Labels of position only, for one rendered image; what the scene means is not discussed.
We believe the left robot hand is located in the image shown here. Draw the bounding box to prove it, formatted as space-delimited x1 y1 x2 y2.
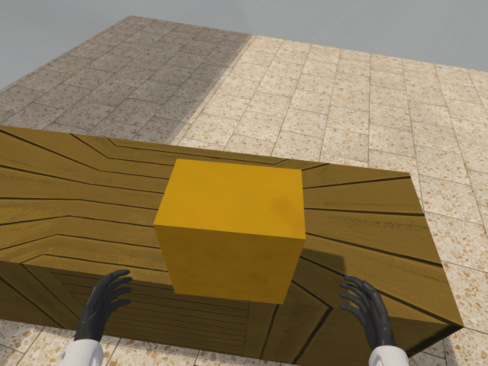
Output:
74 269 133 342

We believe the pedestal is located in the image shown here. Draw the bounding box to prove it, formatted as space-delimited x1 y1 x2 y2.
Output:
0 125 464 366

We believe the left robot forearm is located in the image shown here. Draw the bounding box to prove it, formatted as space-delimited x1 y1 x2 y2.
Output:
57 339 104 366

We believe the carton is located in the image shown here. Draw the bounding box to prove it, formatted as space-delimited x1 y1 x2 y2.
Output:
153 159 306 304

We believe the right robot hand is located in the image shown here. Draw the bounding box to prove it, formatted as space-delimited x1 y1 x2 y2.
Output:
339 276 397 350

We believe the right robot forearm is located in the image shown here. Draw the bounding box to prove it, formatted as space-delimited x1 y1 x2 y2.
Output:
369 345 409 366

